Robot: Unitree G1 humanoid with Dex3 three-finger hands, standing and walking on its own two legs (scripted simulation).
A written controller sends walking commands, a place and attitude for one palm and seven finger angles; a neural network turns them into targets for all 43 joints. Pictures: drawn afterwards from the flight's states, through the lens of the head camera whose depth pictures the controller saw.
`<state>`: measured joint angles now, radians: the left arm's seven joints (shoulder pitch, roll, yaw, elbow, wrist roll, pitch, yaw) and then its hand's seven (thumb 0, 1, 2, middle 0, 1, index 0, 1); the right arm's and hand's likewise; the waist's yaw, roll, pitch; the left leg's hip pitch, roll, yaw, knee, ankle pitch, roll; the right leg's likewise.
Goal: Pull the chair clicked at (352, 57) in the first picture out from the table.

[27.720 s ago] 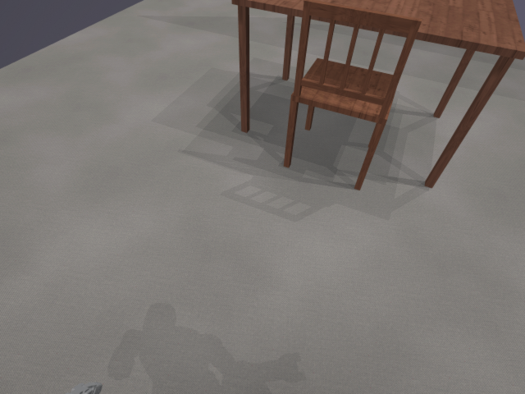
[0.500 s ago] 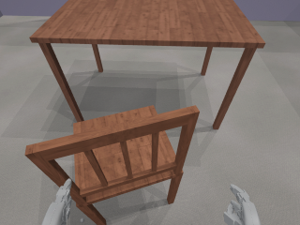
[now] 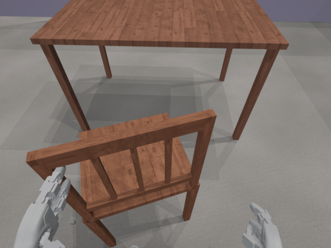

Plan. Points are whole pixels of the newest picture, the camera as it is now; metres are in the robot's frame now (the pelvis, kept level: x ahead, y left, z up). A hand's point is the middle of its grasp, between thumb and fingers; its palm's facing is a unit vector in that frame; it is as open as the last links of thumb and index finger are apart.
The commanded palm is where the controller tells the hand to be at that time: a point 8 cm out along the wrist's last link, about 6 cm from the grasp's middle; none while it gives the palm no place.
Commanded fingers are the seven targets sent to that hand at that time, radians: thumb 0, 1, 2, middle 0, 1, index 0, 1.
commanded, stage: draw the hand back to the body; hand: left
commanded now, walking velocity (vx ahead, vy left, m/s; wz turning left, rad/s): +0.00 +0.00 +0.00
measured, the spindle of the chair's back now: (137, 170) +0.34 +0.10 -0.05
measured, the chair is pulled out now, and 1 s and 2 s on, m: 0.47 0.47 0.47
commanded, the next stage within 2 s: step back with the hand held close in 1.10 s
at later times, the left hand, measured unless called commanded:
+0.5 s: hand (51, 212) +0.18 +0.23 +0.08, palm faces +0.16 -0.88 -0.45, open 10.9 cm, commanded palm +0.18 +0.29 +0.20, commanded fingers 0.00 0.54 0.73 -0.15 -0.22 -0.15 -0.22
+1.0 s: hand out of the picture +0.22 +0.26 +0.24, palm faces +0.55 -0.68 -0.48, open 7.0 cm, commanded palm +0.17 +0.29 +0.23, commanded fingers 0.00 0.90 0.90 -0.20 -0.30 -0.20 -0.30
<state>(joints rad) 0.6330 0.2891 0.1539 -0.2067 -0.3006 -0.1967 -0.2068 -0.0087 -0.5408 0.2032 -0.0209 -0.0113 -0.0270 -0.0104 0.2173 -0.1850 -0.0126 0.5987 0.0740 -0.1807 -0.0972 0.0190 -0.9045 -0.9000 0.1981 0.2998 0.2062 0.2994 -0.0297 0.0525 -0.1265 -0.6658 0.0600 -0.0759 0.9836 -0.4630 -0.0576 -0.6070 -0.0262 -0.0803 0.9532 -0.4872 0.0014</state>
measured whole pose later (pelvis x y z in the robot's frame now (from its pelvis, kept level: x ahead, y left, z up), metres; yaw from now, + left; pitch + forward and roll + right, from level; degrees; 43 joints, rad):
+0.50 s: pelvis +0.05 -0.01 +0.05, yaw +0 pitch -1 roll +0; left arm 0.68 0.41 0.09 -0.33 -0.08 0.21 0.12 0.00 0.20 0.56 -0.11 -0.16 -0.40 -0.27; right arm 0.17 -0.22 0.04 0.64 0.03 -0.18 -0.12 0.02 -0.90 -0.90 0.20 0.30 0.21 0.30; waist 0.04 0.06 0.01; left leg -0.19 0.06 -0.04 0.55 -0.34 -0.06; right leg -0.15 -0.03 -0.07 0.55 -0.37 0.00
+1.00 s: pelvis +0.05 -0.02 +0.05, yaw +2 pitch -3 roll +0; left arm 0.45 0.39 0.38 -0.42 -0.07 0.00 0.18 0.02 0.86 0.88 -0.21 -0.29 -0.33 -0.35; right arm 0.16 -0.24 0.01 0.70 0.04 -0.14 -0.08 0.02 -0.90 -0.90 0.20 0.30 0.21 0.30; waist 0.08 0.13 0.00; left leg -0.15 0.05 -0.07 0.53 -0.33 -0.06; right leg -0.11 -0.03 -0.10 0.54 -0.38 -0.01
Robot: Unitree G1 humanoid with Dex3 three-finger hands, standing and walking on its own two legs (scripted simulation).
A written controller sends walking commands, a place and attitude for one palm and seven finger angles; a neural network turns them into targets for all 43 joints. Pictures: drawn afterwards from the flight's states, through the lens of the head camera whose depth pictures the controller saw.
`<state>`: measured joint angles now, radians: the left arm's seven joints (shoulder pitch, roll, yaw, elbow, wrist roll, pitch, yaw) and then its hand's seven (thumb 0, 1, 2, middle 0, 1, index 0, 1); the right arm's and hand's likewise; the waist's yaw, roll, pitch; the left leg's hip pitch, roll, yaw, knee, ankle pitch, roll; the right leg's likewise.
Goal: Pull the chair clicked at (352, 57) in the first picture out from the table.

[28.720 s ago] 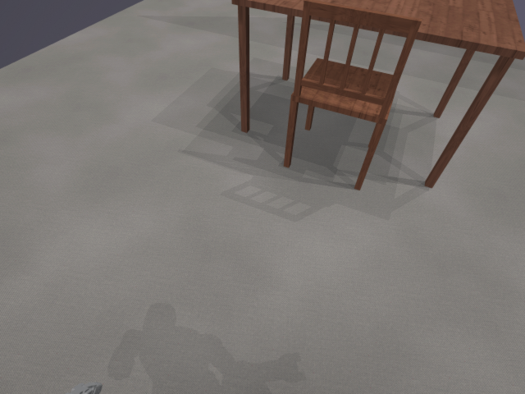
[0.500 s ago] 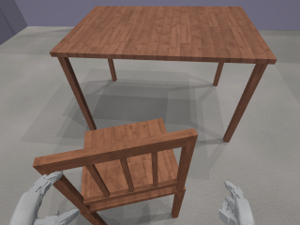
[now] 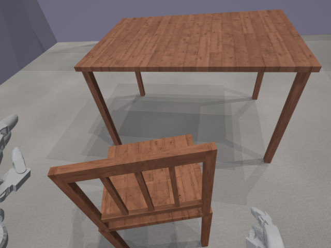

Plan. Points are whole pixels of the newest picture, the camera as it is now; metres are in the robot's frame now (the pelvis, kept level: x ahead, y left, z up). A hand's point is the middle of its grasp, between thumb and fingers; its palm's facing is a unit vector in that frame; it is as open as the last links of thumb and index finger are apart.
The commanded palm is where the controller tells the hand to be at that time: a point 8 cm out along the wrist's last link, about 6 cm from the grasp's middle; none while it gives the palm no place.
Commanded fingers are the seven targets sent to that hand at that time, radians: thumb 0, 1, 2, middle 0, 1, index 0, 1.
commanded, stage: draw the hand back to the body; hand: left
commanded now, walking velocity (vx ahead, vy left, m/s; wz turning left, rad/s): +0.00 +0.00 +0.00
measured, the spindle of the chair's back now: (145, 191) +0.30 +0.13 -0.10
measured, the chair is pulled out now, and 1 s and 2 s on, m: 0.47 0.47 0.47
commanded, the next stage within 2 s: step back with the hand held close in 0.10 s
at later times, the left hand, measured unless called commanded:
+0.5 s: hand (28, 188) +0.17 +0.29 +0.15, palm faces +0.32 -0.79 -0.53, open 7.5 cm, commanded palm +0.12 +0.33 +0.18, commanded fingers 0.00 0.90 0.90 -0.20 -0.30 -0.20 -0.30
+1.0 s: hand out of the picture +0.12 +0.31 +0.16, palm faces +0.40 -0.80 -0.45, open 7.5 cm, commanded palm +0.06 +0.35 +0.18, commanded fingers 0.00 0.90 0.90 -0.20 -0.30 -0.20 -0.30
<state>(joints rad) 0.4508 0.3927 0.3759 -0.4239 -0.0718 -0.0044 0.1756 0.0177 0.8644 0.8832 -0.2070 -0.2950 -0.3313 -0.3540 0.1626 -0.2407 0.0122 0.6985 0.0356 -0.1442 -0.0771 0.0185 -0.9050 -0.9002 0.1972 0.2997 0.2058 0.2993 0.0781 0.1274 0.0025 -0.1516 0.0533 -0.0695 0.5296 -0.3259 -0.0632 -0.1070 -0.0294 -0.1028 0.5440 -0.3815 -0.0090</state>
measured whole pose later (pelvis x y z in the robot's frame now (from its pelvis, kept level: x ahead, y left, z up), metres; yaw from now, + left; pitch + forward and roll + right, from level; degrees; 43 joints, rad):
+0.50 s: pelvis -0.04 +0.04 +0.01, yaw -3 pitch +1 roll -1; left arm 0.58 0.39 0.38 -0.45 -0.06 -0.09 0.12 0.02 0.89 0.90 -0.21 -0.30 -0.21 -0.30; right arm 0.15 -0.25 -0.03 0.62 0.02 -0.02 -0.09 0.02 -0.91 -0.90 0.20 0.30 0.20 0.30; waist 0.01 0.08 0.03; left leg -0.27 0.05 0.00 0.51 -0.25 -0.03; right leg -0.22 -0.04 -0.04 0.47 -0.25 0.03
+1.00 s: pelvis -0.09 +0.06 +0.00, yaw -3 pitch +1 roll -3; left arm 0.56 0.41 0.40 -0.53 -0.05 -0.11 0.17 0.02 0.88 0.90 -0.21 -0.30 -0.21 -0.30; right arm 0.19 -0.22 0.00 0.61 0.02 -0.09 -0.11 0.02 -0.90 -0.90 0.20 0.30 0.21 0.30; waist 0.01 0.03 0.00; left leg -0.42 0.04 -0.03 0.62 -0.21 -0.01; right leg -0.35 -0.03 -0.04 0.55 -0.27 0.03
